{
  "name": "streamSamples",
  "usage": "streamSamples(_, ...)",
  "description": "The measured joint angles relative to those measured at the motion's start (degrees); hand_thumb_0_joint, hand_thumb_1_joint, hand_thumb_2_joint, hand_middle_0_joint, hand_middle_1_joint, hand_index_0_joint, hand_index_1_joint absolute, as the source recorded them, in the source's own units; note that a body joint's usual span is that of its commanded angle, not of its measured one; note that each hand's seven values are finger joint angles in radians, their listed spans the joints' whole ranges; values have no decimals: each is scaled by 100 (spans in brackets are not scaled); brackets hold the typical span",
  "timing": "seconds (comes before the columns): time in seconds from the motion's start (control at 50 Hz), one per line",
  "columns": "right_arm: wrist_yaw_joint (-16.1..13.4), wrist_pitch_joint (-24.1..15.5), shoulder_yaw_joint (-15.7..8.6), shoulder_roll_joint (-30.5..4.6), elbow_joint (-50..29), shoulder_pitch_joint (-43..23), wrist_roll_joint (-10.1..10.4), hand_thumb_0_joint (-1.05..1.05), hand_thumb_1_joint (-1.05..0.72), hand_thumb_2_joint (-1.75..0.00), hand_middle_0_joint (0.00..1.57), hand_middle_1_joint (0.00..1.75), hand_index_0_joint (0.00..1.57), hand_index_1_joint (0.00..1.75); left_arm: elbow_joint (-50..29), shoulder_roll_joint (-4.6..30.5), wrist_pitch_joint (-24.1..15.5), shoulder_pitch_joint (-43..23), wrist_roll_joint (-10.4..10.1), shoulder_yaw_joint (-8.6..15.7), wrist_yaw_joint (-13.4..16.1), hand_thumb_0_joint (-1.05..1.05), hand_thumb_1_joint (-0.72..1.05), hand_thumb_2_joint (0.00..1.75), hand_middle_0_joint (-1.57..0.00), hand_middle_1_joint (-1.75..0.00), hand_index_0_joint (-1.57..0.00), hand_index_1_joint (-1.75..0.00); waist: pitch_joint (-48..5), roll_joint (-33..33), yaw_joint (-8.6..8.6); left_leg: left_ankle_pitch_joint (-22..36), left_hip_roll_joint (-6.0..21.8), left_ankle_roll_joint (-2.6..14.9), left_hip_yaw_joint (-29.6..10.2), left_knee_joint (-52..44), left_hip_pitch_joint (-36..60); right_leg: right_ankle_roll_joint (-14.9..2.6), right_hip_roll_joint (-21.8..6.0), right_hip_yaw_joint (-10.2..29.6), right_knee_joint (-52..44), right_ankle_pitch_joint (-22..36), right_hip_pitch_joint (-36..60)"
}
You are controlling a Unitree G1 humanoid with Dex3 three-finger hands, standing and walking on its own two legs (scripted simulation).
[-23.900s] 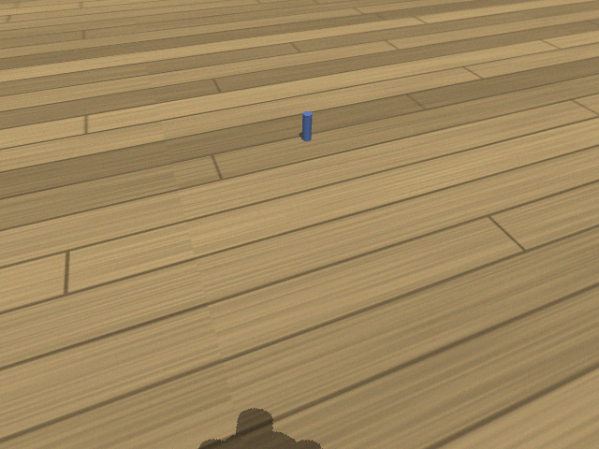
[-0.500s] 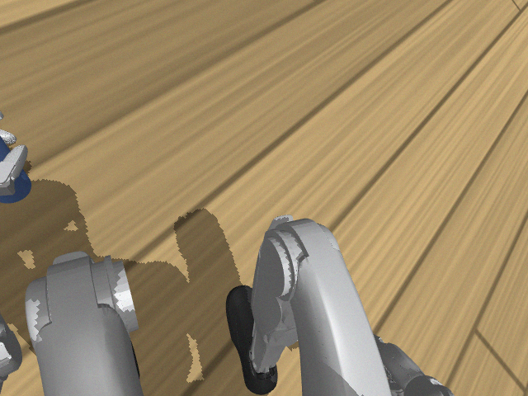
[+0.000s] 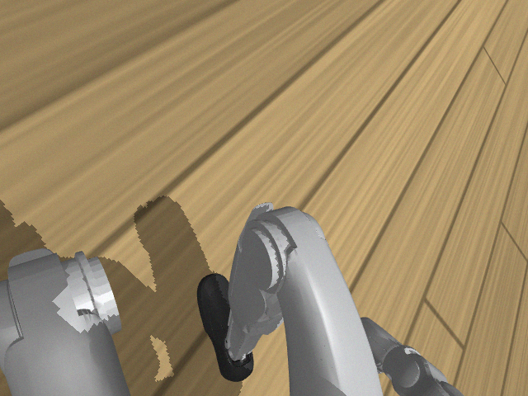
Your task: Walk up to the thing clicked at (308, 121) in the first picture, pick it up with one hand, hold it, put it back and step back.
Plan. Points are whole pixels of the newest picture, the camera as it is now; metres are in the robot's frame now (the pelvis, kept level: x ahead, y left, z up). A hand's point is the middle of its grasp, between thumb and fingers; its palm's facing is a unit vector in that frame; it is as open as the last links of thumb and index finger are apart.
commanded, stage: lower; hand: left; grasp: from the side
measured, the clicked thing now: out of the picture +0.45 +0.30 -0.18
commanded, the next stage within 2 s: loosen in 0.42 s
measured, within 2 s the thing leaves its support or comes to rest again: rests again in 0.40 s
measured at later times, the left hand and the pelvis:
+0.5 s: hand out of the picture +0.46 +0.28 -0.18, palm faces +0.28 -0.96 -0.03, open 7.6 cm; pelvis +0.00 +0.01 +0.00, yaw -2 degrees
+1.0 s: hand out of the picture +0.47 +0.29 -0.16, palm faces +0.28 -0.96 -0.01, open 10.9 cm; pelvis -0.01 +0.01 +0.00, yaw -3 degrees
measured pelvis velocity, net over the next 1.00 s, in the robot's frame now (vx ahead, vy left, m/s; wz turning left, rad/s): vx -0.01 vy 0.01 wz -0.05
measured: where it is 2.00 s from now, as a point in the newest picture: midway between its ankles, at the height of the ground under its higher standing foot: (167, 377)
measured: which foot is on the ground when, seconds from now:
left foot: down 0.00-1.00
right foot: down 0.00-1.00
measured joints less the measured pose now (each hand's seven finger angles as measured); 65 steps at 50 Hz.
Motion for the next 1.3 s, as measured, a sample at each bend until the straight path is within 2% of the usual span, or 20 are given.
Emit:
streamSamples(0.16,-23,-5,252,20,-100,-138,-93,0,-90,-90,21,30,21,30,191,172,-179,-27,-69,-17,113,0,-13,116,-87,-110,-87,-111,107,-171,-4,18,7,6,-128,84,31,39,55,-88,-16,81,61)
streamSamples(0.34,-44,36,444,14,-165,-235,-184,0,-90,-90,21,30,21,30,291,376,-274,-63,95,-151,211,0,-13,116,-87,-110,-87,-111,224,-291,-22,-6,13,40,-231,133,75,102,110,-161,-77,101,167)
streamSamples(0.48,-41,60,539,-25,-230,-266,-224,0,-89,-90,21,30,21,30,356,460,-342,-66,44,-125,327,0,-13,115,-87,-110,-87,-112,287,-334,-31,-47,12,23,-306,134,121,109,131,-215,-125,93,226)
streamSamples(0.62,-48,63,592,-53,-218,-344,-252,0,-89,-90,21,30,21,30,388,524,-417,-43,-19,-157,297,0,-12,114,-87,-109,-87,-110,332,-351,-37,-79,12,-3,-368,148,145,103,147,-257,-136,90,240)
streamSamples(0.72,-58,38,619,-57,-220,-375,-249,0,-90,-89,21,30,21,30,367,513,-465,-63,-175,-78,254,0,-6,100,-89,-101,-88,-102,329,-394,-27,-89,12,-15,-400,164,157,98,156,-279,-135,96,245)
streamSamples(0.86,-81,56,618,-40,-228,-419,-259,0,-91,-89,21,30,21,30,282,527,-570,-103,-133,-119,154,0,-6,73,-87,-85,-87,-85,319,-376,-23,-81,18,17,-403,173,154,128,175,-280,-159,109,272)
streamSamples(0.98,-82,99,641,-37,-323,-399,-226,0,-91,-90,21,30,21,30,467,555,-484,-108,-166,-122,162,0,-17,52,-73,-65,-73,-65,269,-309,-59,-64,37,42,-407,152,172,141,195,-284,-200,141,295)
streamSamples(1.18,-68,68,680,-50,-315,-344,-226,0,-91,-90,21,30,21,30,510,575,-556,-126,-209,-137,156,-1,-28,32,-50,-41,-50,-41,278,-369,-35,-27,60,46,-396,134,166,140,211,-273,-212,198,265)
streamSamples(1.24,-69,71,696,-49,-316,-340,-223,0,-90,-90,21,30,21,30,470,584,-565,-125,-251,-54,134,-1,-30,28,-41,-34,-41,-33,283,-403,-37,-36,59,32,-413,144,177,137,214,-284,-207,197,269)
streamSamples(1.3,-95,85,687,-52,-345,-325,-208,0,-90,-90,21,30,21,30,292,586,-534,-98,-240,128,82,-1,-33,24,-33,-27,-33,-26,301,-421,-34,-43,58,30,-420,148,189,133,216,-289,-206,193,281)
